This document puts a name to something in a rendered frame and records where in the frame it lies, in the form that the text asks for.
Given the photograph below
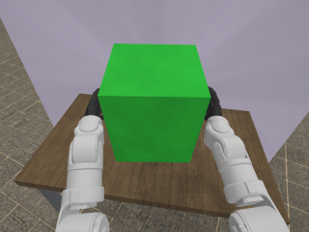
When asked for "carton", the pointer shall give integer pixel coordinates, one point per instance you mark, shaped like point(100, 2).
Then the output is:
point(154, 99)

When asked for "robot right forearm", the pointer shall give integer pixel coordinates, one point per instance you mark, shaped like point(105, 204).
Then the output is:
point(241, 184)

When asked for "left robot upper arm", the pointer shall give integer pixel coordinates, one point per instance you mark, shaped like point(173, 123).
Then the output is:
point(85, 222)

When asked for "robot left forearm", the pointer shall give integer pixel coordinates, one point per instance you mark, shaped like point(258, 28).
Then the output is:
point(85, 163)

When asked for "right robot hand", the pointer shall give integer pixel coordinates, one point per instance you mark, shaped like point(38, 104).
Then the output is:
point(214, 108)

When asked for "left robot hand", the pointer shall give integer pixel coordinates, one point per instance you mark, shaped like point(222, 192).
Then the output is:
point(93, 107)

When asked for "right robot upper arm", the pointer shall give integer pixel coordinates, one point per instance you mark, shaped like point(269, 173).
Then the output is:
point(256, 219)

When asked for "table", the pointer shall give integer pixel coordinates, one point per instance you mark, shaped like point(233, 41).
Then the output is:
point(193, 187)

